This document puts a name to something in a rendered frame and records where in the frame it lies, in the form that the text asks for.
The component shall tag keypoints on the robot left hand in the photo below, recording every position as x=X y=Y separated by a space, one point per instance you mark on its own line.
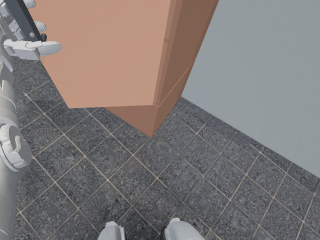
x=27 y=50

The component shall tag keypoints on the robot left forearm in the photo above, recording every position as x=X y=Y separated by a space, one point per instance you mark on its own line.
x=8 y=99

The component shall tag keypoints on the left robot upper arm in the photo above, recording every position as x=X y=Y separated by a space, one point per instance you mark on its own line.
x=15 y=154

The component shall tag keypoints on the cupboard door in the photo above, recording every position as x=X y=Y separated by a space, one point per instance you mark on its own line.
x=111 y=49

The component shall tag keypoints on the right robot shin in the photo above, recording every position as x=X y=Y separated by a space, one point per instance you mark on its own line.
x=174 y=220

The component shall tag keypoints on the handle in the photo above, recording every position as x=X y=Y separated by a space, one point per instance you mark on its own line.
x=24 y=20

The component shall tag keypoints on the robot right thigh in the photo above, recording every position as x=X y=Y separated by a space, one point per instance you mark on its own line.
x=181 y=230

